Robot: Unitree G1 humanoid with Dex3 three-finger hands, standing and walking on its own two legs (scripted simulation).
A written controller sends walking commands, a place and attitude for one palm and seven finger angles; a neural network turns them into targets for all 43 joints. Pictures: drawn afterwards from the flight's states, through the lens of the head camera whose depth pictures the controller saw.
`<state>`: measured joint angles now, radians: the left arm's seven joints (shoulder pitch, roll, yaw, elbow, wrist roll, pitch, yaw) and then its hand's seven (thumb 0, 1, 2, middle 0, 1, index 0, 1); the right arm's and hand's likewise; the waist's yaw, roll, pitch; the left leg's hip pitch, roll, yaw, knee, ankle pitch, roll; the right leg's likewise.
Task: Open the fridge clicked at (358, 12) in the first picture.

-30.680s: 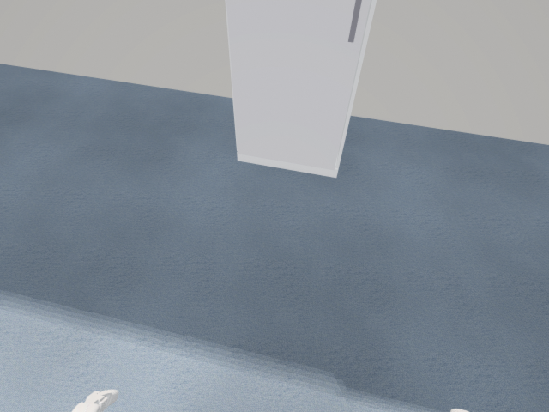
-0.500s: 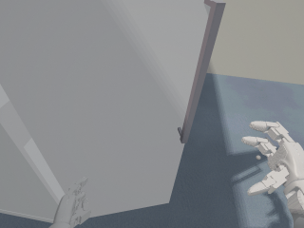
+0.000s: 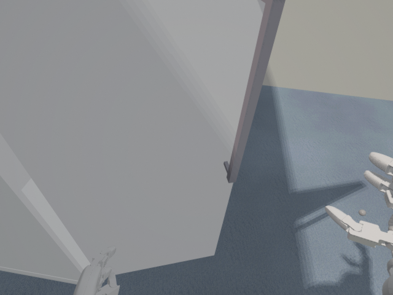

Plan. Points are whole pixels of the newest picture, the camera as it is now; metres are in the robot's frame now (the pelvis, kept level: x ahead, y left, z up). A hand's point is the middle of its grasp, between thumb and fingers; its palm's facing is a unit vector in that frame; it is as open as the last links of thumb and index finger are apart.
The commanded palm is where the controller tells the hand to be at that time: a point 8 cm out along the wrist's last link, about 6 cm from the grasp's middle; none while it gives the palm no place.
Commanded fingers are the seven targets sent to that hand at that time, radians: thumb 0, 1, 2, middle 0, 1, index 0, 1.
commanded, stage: draw the hand back to the body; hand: right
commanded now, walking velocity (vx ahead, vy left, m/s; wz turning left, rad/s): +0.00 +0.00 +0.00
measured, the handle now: (243, 109) +0.43 -0.10 +0.19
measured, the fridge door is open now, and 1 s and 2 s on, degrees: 70 70 70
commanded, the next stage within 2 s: step back with the hand held close in 0.64 s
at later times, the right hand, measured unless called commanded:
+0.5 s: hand (378, 227) +0.18 -0.27 +0.16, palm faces +0.51 +0.79 -0.35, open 7.5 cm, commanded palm +0.13 -0.30 +0.18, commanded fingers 0.00 -0.90 -0.90 0.20 0.30 0.20 0.30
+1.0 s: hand (369, 225) +0.19 -0.26 +0.15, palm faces +0.39 +0.81 -0.44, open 7.4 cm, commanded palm +0.12 -0.30 +0.18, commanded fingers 0.00 -0.90 -0.90 0.20 0.30 0.20 0.30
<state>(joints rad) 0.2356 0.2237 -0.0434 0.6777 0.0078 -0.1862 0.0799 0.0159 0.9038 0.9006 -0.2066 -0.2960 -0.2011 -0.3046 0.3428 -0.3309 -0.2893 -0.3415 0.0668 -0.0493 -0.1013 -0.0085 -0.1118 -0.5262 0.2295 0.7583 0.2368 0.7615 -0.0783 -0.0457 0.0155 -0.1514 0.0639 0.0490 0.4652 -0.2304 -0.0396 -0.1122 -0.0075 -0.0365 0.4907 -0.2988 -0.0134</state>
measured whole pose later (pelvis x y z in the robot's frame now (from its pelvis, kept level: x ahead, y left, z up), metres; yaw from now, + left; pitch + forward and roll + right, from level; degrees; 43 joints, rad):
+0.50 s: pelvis +0.00 +0.01 +0.00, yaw +0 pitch -6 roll +0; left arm 0.20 0.23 -0.02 0.66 0.01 -0.16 0.09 0.01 0.91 0.90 -0.21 -0.30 -0.20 -0.30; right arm 0.40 -0.33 -0.35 -0.35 0.06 -0.05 -0.11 0.01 -0.85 -0.88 0.21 0.32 0.21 0.33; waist -0.10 -0.05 0.03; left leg -0.11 0.05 0.06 0.42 -0.21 -0.03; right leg -0.07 -0.02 -0.03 0.45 -0.27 0.00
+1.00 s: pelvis -0.02 +0.00 +0.00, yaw +1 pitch -1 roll +1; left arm 0.17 0.24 -0.01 0.58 0.02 -0.07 0.07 0.01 0.91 0.90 -0.21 -0.30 -0.20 -0.30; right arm 0.47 -0.37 -0.38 -0.43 0.04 -0.14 -0.11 0.01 -0.89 -0.90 0.20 0.30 0.21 0.30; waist -0.03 -0.02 0.06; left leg -0.24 0.05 0.04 0.41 -0.15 -0.04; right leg -0.22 -0.02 -0.05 0.48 -0.24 -0.02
